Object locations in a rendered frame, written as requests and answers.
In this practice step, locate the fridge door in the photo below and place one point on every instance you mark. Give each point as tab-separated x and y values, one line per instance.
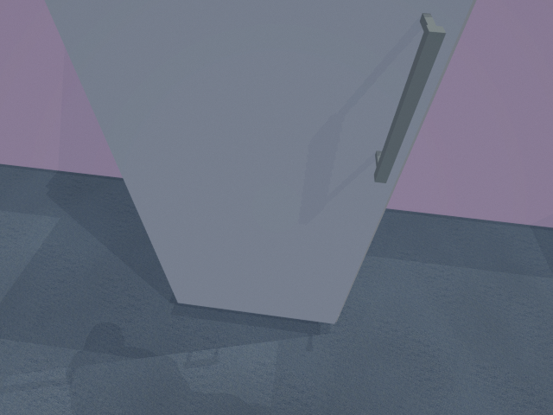
246	133

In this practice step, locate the handle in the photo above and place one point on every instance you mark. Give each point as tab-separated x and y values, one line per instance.
425	58

